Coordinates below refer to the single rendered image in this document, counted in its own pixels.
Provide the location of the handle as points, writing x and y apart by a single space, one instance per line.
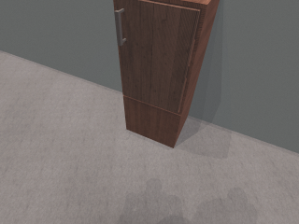
117 15

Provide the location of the cupboard door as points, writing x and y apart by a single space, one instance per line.
156 54

